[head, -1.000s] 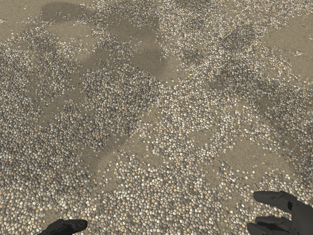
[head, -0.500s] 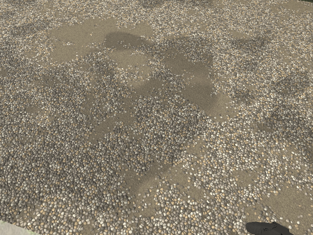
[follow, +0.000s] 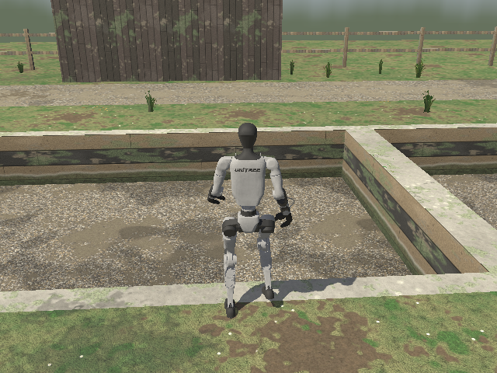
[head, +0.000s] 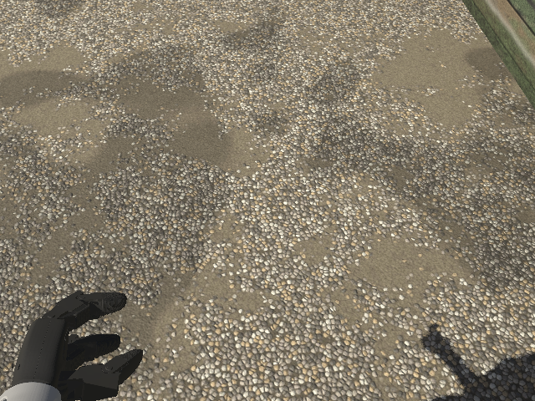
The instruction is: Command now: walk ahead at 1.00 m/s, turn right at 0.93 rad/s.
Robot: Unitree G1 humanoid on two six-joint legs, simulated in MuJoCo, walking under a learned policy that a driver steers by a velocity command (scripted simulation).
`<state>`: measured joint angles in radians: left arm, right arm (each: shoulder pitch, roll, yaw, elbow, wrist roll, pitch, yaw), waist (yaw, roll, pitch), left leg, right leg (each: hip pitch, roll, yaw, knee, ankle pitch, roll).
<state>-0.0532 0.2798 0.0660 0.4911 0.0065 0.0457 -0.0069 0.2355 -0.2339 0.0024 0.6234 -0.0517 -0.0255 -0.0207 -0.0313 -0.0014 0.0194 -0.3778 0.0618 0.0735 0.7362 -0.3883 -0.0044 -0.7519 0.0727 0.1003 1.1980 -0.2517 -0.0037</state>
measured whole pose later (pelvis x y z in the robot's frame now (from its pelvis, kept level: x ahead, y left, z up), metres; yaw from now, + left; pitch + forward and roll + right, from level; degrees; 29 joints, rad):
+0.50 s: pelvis +0.05 -0.07 -0.01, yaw -26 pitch +1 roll +0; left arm 0.14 0.15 -0.02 0.54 0.02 0.03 0.00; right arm 0.07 -0.16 0.02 0.54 -0.01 0.03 -0.03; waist 0.04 0.01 -0.03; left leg -0.58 -0.01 -0.05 1.03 -0.44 -0.08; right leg -0.45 0.22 0.10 0.77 -0.31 -0.13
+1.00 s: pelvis +0.11 -0.11 +0.02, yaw -30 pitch +1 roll +1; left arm 0.15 0.17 -0.03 0.71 -0.02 0.04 0.03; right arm 0.21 -0.17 0.01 0.72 0.01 0.03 -0.03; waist 0.01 0.01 -0.02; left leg -0.21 -0.01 0.01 0.52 -0.32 0.01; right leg -0.20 0.18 0.11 0.49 -0.28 -0.13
